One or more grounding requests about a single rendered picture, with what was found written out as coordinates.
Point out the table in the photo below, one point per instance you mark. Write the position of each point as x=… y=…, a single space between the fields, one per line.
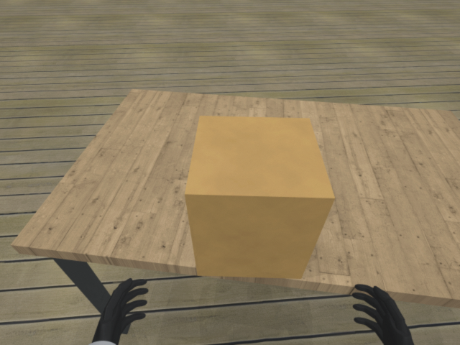
x=394 y=172

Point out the left robot hand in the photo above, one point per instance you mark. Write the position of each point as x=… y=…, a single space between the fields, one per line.
x=113 y=321

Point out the carton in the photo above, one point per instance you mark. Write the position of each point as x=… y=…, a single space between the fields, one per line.
x=257 y=196

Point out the right robot hand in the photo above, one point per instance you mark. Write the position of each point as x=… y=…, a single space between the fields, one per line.
x=390 y=325

